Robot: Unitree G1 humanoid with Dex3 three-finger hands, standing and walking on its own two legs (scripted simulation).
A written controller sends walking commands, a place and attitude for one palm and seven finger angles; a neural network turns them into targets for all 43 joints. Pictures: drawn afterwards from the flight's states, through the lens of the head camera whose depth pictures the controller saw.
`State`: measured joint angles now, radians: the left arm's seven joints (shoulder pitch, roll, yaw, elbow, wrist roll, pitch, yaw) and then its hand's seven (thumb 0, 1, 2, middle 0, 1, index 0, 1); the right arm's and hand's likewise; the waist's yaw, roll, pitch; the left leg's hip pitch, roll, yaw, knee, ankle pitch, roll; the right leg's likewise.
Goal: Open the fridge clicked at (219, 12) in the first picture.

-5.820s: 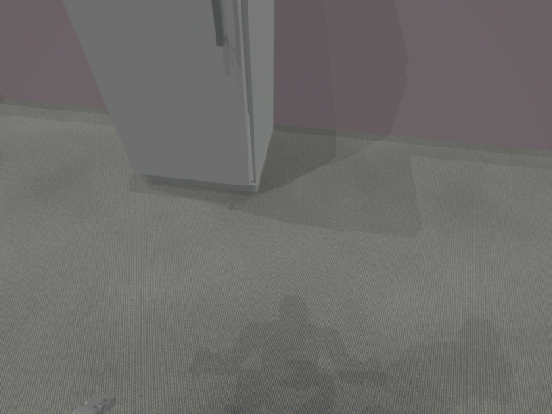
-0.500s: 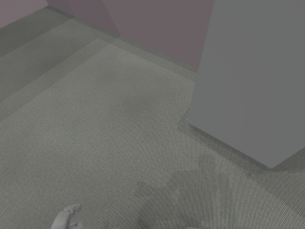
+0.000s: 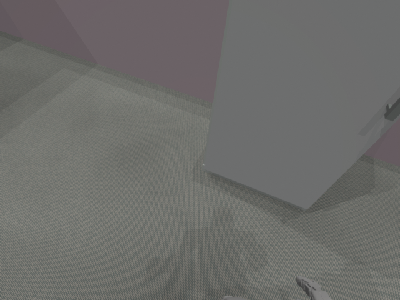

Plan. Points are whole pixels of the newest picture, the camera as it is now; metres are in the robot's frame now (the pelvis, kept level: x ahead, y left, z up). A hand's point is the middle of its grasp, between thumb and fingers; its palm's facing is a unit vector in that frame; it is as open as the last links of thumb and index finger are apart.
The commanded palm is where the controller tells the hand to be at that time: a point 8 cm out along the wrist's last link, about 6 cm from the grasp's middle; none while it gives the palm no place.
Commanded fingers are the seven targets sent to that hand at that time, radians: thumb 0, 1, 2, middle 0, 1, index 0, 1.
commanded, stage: turn to face it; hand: right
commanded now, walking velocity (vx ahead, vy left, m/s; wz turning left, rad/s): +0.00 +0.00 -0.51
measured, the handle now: out of the picture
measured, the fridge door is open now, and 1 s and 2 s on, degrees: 0 0 0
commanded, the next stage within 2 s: take the last steps up to it in 0.44 s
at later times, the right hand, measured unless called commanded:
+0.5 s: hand out of the picture -0.06 -0.27 -0.18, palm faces +0.28 +0.93 -0.25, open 7.4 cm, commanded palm none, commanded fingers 0.00 -0.90 -0.90 0.20 0.30 0.20 0.30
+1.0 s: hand out of the picture +0.00 -0.22 -0.14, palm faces +0.36 +0.90 -0.24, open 7.3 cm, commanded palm none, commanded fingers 0.00 -0.90 -0.90 0.20 0.30 0.20 0.30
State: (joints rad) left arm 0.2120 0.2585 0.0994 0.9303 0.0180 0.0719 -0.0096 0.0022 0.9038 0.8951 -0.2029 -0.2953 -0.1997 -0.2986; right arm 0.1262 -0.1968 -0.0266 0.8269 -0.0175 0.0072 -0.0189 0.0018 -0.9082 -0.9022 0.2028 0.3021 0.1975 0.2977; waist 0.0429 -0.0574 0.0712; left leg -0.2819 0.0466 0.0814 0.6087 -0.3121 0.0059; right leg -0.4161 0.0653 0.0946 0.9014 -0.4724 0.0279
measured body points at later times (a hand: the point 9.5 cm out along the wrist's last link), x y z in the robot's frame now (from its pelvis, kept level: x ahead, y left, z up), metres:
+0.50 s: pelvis -0.02 -0.05 +0.01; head +0.00 -0.09 +0.45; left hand +0.15 +0.17 -0.11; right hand -0.08 -0.31 -0.16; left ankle -0.01 +0.10 -0.66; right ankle -0.04 -0.13 -0.73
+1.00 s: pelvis +0.01 -0.03 +0.01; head +0.00 +0.00 +0.46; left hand +0.03 +0.21 -0.16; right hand -0.02 -0.27 -0.12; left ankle +0.01 +0.07 -0.73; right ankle -0.03 -0.14 -0.68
